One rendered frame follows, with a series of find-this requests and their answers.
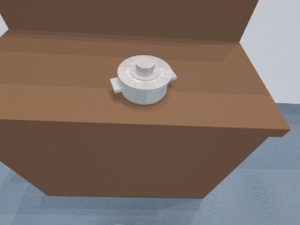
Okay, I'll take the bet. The table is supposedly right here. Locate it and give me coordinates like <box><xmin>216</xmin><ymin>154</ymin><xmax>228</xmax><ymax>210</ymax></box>
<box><xmin>0</xmin><ymin>0</ymin><xmax>291</xmax><ymax>199</ymax></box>

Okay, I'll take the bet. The lid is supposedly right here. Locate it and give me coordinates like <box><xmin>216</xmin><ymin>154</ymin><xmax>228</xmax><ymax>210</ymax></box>
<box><xmin>117</xmin><ymin>55</ymin><xmax>173</xmax><ymax>92</ymax></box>

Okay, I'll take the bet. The knob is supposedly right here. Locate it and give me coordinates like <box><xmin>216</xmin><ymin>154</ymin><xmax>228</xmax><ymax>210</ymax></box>
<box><xmin>136</xmin><ymin>57</ymin><xmax>155</xmax><ymax>73</ymax></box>

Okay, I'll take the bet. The pot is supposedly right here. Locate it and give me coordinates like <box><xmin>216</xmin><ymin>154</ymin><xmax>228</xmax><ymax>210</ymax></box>
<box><xmin>110</xmin><ymin>70</ymin><xmax>177</xmax><ymax>105</ymax></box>

